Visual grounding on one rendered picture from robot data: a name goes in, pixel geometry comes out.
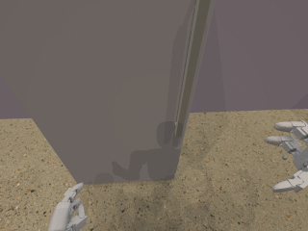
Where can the handle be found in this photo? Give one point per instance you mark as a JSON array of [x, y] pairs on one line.
[[199, 22]]

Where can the robot right hand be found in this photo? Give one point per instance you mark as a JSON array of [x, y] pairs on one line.
[[299, 180]]

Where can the robot left hand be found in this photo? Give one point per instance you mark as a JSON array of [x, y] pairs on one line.
[[62, 216]]

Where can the fridge door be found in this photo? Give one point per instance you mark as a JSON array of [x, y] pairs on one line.
[[102, 80]]

